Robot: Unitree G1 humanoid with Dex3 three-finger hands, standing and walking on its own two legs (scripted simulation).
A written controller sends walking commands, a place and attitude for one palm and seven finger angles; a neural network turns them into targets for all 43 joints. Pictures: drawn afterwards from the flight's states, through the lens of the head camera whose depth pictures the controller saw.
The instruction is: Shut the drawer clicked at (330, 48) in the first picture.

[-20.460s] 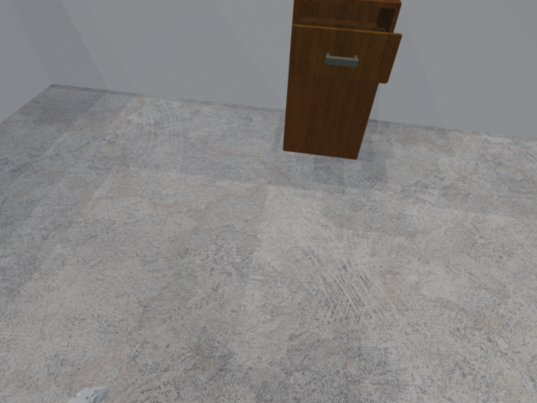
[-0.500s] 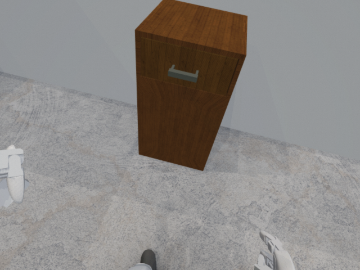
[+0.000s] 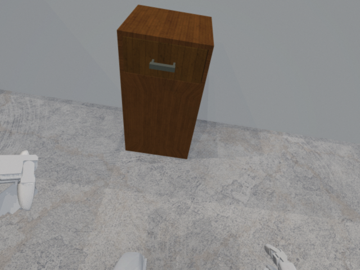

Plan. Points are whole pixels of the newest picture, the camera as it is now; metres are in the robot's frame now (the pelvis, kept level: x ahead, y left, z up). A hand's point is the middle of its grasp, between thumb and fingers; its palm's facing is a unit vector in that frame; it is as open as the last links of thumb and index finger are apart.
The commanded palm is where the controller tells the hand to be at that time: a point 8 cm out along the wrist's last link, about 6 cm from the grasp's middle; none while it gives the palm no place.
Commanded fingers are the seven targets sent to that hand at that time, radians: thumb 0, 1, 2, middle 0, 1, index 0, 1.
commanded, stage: stop stepping back and stand still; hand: left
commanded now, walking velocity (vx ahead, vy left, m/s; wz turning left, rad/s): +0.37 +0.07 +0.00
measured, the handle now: (162, 64) +1.02 +0.14 -0.03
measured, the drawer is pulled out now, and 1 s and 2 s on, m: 0.00 0.00 0.00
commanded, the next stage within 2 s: let the arm hang, fingers relaxed in 1.14 s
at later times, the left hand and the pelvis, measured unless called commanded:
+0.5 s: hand (4, 229) +0.12 +0.24 +0.19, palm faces +0.47 -0.71 -0.53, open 3.2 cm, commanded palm +0.06 +0.27 +0.19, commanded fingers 0.00 0.90 0.90 -1.40 -1.60 -1.40 -1.60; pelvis -0.06 -0.02 +0.00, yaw +2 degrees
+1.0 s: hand (24, 199) +0.17 +0.25 +0.17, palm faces +0.39 -0.77 -0.50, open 3.2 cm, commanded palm +0.11 +0.29 +0.19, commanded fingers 0.00 0.90 0.90 -1.40 -1.60 -1.40 -1.60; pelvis -0.01 +0.00 +0.01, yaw +2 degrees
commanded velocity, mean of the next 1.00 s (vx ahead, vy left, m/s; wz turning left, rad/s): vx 0.10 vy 0.01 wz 0.00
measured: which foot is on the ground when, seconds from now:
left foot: up 0.00-0.10, down 0.12-0.36, up 0.38-0.62, down 0.64-1.00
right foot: down 0.00-0.12, up 0.14-0.36, down 0.38-1.00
